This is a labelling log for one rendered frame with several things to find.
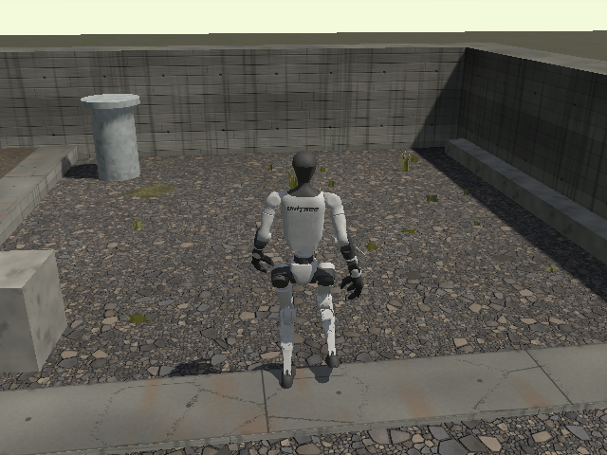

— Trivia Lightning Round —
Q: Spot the robot left forearm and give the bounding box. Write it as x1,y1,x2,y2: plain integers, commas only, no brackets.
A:
252,228,267,259

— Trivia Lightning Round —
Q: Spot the robot right forearm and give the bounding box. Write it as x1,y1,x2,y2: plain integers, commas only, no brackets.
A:
340,231,361,278

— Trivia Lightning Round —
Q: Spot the left robot hand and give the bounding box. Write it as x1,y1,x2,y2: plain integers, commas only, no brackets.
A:
251,254,274,273

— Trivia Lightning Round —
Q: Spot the left robot upper arm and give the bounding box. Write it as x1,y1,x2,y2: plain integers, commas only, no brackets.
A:
257,191,285,242

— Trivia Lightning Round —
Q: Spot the robot right thigh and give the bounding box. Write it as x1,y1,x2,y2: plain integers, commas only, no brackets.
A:
316,263,336,310

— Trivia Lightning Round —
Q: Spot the robot left foot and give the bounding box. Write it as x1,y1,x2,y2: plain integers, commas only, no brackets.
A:
281,364,296,389

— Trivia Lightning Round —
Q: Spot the right robot upper arm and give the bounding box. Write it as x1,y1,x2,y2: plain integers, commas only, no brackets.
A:
323,192,349,247

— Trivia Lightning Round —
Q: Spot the right robot hand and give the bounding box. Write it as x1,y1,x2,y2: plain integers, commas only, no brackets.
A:
340,274,363,300

